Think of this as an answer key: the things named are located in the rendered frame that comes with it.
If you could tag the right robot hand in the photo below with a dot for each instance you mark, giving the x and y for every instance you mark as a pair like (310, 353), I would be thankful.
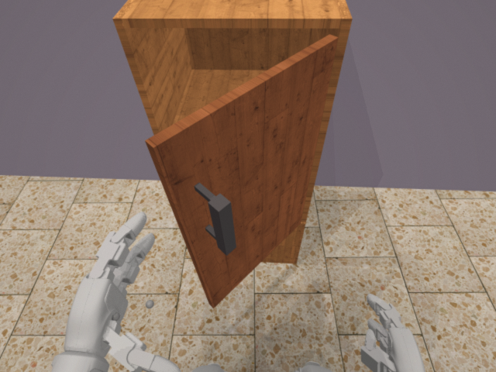
(398, 350)

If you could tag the robot left forearm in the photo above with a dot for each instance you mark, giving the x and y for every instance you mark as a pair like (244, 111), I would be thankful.
(71, 361)

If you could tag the left robot hand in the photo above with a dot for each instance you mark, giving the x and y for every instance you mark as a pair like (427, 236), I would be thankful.
(102, 293)

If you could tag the handle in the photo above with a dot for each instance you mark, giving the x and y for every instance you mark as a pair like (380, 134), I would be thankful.
(222, 219)

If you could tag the cupboard door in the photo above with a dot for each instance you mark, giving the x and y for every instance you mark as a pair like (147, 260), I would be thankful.
(255, 146)

